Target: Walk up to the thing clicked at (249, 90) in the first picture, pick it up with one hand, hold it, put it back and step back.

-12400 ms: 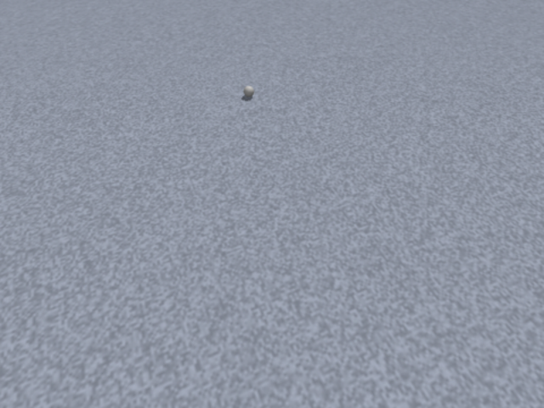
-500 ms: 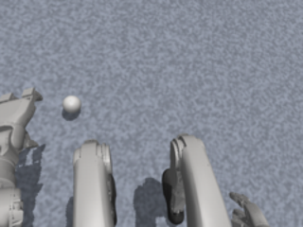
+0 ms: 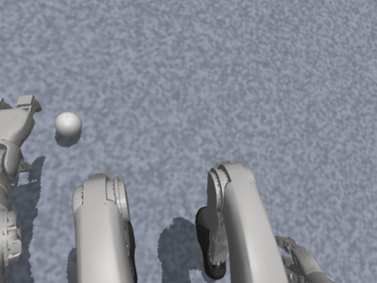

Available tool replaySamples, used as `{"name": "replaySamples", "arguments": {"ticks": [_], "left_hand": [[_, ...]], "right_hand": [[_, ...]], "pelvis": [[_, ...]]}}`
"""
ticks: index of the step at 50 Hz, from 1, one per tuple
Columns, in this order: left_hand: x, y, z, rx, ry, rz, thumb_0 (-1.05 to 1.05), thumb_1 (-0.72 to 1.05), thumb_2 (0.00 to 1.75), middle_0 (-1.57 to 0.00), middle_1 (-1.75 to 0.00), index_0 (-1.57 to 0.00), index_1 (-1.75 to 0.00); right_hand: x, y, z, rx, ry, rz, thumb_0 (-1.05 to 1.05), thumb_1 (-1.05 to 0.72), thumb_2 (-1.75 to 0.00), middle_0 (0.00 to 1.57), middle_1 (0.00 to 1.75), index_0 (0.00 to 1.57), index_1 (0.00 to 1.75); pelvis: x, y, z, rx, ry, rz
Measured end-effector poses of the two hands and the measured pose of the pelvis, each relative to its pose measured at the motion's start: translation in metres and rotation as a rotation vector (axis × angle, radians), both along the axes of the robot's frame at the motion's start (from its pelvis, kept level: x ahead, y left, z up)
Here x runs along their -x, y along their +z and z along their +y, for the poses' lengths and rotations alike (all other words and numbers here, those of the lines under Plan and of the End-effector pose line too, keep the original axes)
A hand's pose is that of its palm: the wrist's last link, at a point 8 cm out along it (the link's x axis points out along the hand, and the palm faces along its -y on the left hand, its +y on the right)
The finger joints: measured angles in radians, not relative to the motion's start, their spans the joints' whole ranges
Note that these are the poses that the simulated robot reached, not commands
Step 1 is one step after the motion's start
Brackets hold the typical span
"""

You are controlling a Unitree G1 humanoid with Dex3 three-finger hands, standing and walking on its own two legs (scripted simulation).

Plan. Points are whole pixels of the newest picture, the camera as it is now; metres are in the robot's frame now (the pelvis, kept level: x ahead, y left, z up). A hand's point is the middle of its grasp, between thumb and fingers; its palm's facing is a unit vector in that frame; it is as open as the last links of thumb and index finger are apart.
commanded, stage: rise first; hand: left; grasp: from above
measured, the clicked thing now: (68, 124) +0.49 +0.29 -0.31
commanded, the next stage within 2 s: none
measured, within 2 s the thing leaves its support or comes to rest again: neither
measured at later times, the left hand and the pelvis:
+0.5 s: hand (29, 138) +0.42 +0.33 -0.19, palm faces -0.45 -0.09 -0.89, open 13.9 cm; pelvis +0.01 +0.00 -0.02, yaw -1 degrees
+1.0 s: hand (32, 132) +0.43 +0.33 -0.19, palm faces -0.44 -0.08 -0.89, open 13.9 cm; pelvis +0.01 +0.00 -0.02, yaw -2 degrees
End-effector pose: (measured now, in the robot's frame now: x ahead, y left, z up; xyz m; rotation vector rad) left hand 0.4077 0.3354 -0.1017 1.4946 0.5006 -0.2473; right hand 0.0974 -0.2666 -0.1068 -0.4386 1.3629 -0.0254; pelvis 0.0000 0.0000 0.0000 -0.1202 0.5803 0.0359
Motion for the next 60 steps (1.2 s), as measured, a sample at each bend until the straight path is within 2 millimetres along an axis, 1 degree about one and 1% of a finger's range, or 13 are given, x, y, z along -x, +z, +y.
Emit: {"name": "replaySamples", "arguments": {"ticks": [12, 20, 32, 46, 60], "left_hand": [[-0.008, -0.016, -0.002, -0.001, 0.012, -0.006, 0.00, -0.51, 0.98, -0.08, -1.04, -0.10, -1.03], [-0.013, -0.022, -0.004, -0.003, 0.019, 0.000, 0.00, -0.51, 0.98, -0.08, -1.05, -0.10, -1.04], [-0.019, -0.031, -0.005, 0.000, 0.024, 0.000, 0.00, -0.50, 0.97, -0.08, -1.06, -0.11, -1.04], [-0.030, -0.033, -0.006, -0.001, 0.023, -0.015, 0.00, -0.51, 0.99, -0.09, -1.05, -0.10, -1.04], [-0.039, -0.033, -0.009, -0.005, 0.017, -0.005, 0.00, -0.53, 1.01, -0.10, -1.04, -0.10, -1.04]], "right_hand": [[0.009, -0.005, -0.003, 0.013, -0.003, 0.034, 0.00, -0.91, -0.90, 0.20, 0.29, 0.20, 0.30], [0.015, -0.008, -0.006, 0.015, -0.005, 0.050, 0.00, -0.91, -0.90, 0.20, 0.29, 0.20, 0.30], [0.017, -0.014, -0.007, 0.011, 0.008, 0.066, 0.00, -0.91, -0.90, 0.20, 0.29, 0.20, 0.30], [0.019, -0.014, -0.006, 0.017, 0.014, 0.067, 0.00, -0.91, -0.90, 0.20, 0.29, 0.20, 0.30], [0.029, -0.011, -0.005, 0.019, 0.007, 0.081, 0.00, -0.91, -0.90, 0.20, 0.29, 0.20, 0.30]], "pelvis": [[-0.003, -0.009, 0.000, 0.002, -0.008, 0.001], [-0.005, -0.013, -0.001, 0.002, -0.012, 0.003], [-0.006, -0.019, -0.002, 0.004, -0.016, -0.002], [-0.006, -0.022, -0.001, 0.011, -0.018, -0.005], [-0.006, -0.023, -0.001, 0.014, -0.020, -0.008]]}}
